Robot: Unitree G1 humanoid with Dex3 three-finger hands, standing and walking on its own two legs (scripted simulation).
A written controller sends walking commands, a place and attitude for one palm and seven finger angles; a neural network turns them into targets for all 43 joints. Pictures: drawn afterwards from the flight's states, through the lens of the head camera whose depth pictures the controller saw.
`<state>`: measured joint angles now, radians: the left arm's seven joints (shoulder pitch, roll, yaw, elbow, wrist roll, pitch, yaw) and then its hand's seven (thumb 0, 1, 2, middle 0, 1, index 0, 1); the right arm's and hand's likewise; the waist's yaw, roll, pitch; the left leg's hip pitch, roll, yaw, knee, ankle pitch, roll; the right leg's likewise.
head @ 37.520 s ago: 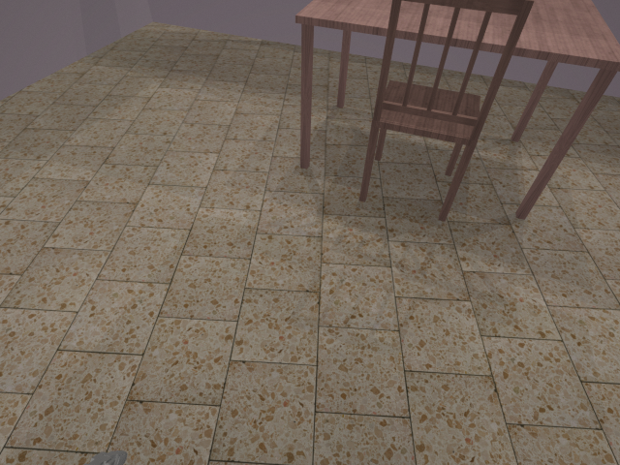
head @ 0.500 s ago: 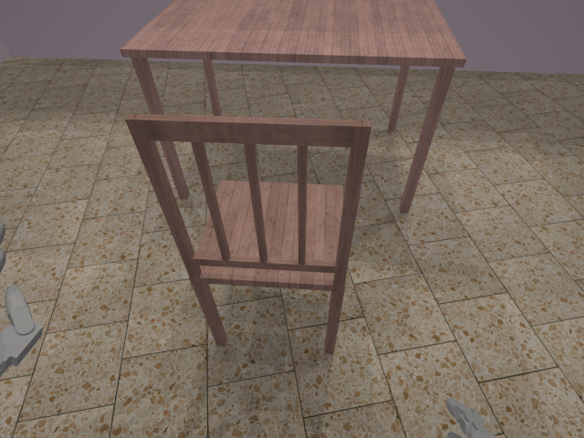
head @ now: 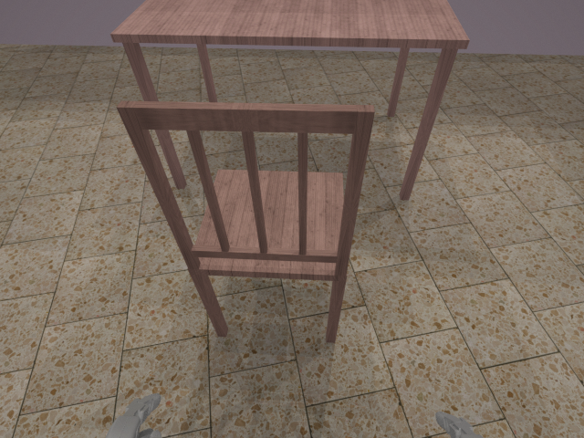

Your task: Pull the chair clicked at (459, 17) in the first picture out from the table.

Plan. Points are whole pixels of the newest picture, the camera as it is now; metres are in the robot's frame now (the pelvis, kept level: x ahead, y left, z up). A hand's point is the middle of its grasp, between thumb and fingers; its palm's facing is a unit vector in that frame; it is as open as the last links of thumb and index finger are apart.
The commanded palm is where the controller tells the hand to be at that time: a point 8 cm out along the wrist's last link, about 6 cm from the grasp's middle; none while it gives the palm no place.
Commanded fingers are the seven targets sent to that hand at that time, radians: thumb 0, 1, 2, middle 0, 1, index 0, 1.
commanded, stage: let the arm hang, fingers relaxed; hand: left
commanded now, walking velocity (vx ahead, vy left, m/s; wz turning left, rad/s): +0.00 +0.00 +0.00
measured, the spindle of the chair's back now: (257, 200) +0.57 +0.10 -0.05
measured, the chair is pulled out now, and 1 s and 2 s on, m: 0.59 0.59 0.59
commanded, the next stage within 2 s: look to check the result in 0.88 s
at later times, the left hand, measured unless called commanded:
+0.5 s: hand out of the picture -0.03 +0.17 -0.16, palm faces +0.00 -0.97 -0.23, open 7.3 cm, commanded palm none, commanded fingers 0.00 0.90 0.90 -0.20 -0.30 -0.20 -0.30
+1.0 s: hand out of the picture -0.01 +0.14 -0.16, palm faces +0.02 -0.99 -0.16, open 7.3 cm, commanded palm none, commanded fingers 0.00 0.90 0.90 -0.20 -0.30 -0.20 -0.30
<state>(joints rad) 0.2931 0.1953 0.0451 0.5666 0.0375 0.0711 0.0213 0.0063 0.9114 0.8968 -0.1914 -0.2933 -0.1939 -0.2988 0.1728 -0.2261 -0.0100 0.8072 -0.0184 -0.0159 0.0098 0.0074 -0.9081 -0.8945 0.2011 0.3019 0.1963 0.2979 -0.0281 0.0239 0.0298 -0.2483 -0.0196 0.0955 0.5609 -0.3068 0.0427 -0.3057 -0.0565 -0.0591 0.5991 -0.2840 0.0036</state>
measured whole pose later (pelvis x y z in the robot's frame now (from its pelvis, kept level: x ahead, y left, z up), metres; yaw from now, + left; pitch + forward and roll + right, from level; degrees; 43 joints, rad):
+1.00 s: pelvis +0.00 -0.01 +0.01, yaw +0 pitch -2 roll +0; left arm 0.33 0.10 -0.01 1.10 0.01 0.00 0.04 0.00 0.91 0.90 -0.20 -0.29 -0.20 -0.30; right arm 0.37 -0.10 0.00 1.11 -0.01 -0.01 -0.03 0.00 -0.91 -0.89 0.20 0.30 0.19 0.30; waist -0.01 0.01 0.05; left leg -0.16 0.01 0.09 0.44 -0.25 0.02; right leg -0.20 -0.01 -0.07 0.44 -0.21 -0.02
